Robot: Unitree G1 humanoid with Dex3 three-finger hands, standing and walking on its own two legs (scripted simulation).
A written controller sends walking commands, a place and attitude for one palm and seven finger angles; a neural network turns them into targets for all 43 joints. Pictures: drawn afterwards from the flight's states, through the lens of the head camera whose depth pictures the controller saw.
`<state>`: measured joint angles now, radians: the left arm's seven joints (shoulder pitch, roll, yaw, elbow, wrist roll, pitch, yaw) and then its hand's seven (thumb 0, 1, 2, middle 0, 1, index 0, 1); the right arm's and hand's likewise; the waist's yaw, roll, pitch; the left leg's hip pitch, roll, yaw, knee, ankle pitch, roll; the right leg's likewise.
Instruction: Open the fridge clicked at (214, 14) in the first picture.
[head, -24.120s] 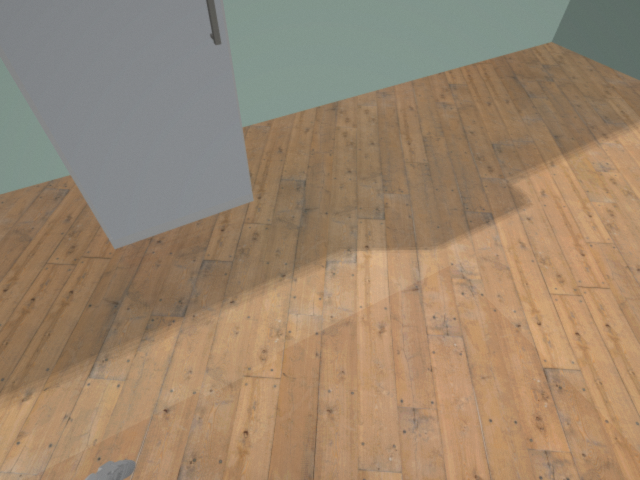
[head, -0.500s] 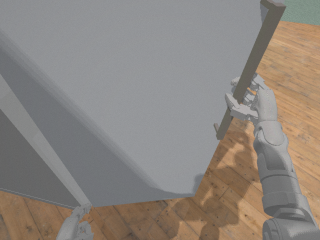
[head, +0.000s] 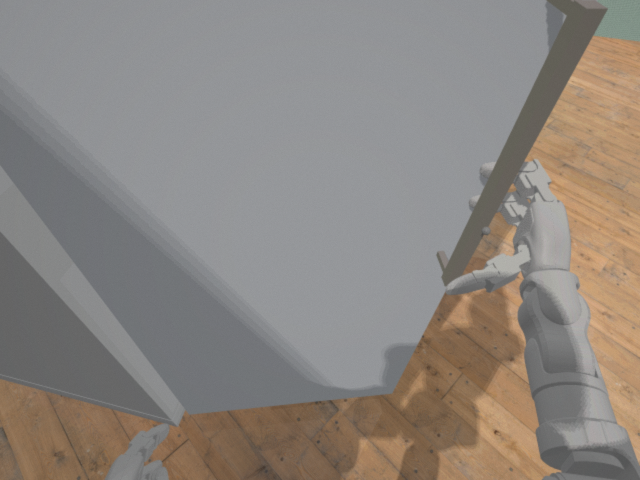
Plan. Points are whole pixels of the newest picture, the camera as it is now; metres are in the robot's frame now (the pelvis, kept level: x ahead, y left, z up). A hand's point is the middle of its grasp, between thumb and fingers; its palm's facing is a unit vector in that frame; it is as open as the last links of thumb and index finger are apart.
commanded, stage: slip the hand off the handle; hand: right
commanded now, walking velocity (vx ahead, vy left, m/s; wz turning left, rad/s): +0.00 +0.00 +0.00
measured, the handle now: (489, 177) +0.43 -0.15 +0.18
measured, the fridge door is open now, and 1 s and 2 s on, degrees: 71 71 71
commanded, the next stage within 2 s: draw the hand back to the body in 1.32 s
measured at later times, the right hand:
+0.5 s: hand (540, 240) +0.38 -0.22 +0.14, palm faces +0.08 +0.98 -0.19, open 14.7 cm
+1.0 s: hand (571, 285) +0.32 -0.23 +0.13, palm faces +0.11 +0.97 -0.20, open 14.7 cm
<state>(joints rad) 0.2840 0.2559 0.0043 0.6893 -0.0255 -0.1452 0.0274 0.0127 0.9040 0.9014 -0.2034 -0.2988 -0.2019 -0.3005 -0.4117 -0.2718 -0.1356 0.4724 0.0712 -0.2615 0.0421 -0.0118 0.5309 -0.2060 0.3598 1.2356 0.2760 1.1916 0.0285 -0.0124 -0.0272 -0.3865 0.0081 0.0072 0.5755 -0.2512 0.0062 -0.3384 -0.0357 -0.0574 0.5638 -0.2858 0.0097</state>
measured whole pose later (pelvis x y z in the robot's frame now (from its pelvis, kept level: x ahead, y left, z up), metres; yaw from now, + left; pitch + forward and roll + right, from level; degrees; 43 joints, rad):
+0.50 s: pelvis +0.01 -0.02 -0.01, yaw -1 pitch +4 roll +0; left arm 0.27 0.24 -0.01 0.66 -0.03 -0.12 0.04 0.01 0.90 0.90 -0.21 -0.30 -0.20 -0.30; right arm -0.36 -0.32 -0.19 0.41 0.09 -0.23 0.14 -0.01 0.55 -0.20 0.26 1.16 0.25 1.15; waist 0.00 -0.02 -0.06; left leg -0.39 0.03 0.02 0.62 -0.30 -0.02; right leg -0.36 -0.01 -0.04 0.64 -0.34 -0.01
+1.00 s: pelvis +0.00 -0.01 -0.01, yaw -1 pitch +3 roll +0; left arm 0.27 0.25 -0.02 0.64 -0.04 -0.14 0.06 0.01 0.90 0.90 -0.21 -0.30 -0.20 -0.30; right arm -0.16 -0.34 -0.26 0.26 0.15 -0.23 0.20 -0.02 0.55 -0.20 0.26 1.15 0.25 1.15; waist -0.01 -0.03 -0.06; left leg -0.38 0.02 0.03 0.63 -0.29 -0.01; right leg -0.36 -0.02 -0.04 0.65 -0.34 0.00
